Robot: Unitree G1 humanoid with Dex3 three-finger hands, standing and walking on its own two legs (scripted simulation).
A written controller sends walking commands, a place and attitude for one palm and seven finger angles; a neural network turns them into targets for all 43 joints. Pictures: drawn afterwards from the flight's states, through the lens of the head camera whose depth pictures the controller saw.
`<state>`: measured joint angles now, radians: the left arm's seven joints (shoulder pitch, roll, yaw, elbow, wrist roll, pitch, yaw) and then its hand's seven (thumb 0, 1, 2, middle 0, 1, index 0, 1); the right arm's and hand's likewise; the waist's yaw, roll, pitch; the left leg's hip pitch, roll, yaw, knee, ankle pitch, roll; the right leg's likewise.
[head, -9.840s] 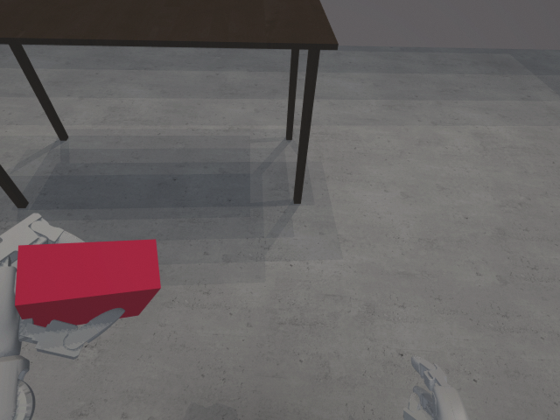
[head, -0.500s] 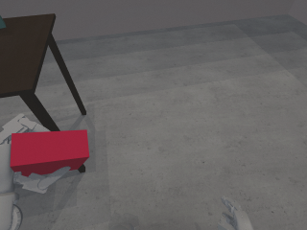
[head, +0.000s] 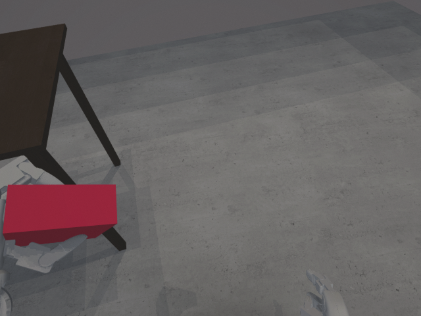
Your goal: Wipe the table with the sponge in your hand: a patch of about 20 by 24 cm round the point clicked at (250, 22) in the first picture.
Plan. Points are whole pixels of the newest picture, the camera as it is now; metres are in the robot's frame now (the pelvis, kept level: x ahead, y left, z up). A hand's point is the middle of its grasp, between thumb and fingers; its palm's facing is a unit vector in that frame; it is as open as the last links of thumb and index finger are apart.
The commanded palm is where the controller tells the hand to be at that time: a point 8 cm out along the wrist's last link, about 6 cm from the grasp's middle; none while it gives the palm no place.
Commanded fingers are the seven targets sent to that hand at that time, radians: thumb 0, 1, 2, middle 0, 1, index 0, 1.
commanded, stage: take the last steps up to it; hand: left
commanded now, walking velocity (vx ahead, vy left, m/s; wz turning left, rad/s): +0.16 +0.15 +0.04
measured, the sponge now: (75, 216) +0.23 +0.20 +0.15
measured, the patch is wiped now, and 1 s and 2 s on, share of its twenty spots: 0.00 0.00 0.00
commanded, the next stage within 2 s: come to a stop and stand still in 0.22 s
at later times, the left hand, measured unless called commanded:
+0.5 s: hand out of the picture +0.26 +0.34 +0.18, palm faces +0.41 -0.81 -0.42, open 9.7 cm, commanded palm +0.19 +0.36 +0.19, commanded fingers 0.00 0.10 1.30 -1.20 -1.60 -1.20 -1.60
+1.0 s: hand (24, 239) +0.19 +0.24 +0.17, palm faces +0.32 -0.84 -0.45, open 9.7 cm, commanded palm +0.14 +0.29 +0.19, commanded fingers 0.00 0.10 1.30 -1.20 -1.60 -1.20 -1.60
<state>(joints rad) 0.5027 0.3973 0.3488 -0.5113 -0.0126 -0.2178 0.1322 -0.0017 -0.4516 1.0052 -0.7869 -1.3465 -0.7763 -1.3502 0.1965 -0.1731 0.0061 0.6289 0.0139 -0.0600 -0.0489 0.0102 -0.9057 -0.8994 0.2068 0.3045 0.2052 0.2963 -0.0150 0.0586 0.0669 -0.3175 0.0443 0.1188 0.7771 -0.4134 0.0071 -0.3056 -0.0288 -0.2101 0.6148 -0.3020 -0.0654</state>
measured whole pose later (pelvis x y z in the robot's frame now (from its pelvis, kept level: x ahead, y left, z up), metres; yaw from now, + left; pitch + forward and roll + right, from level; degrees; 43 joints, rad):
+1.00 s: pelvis -0.03 +0.02 +0.01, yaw -2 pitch -1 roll +2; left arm 0.54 0.35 0.32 -0.52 -0.04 -0.13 0.14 0.00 -0.45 1.00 -0.79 -1.34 -0.78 -1.35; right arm 0.22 -0.22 0.00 0.62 0.02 -0.04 -0.05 0.01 -0.91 -0.90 0.21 0.30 0.20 0.30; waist -0.01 0.01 0.05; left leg -0.43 0.05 0.05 0.93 -0.38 -0.05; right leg -0.25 0.01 -0.14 0.51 -0.25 -0.11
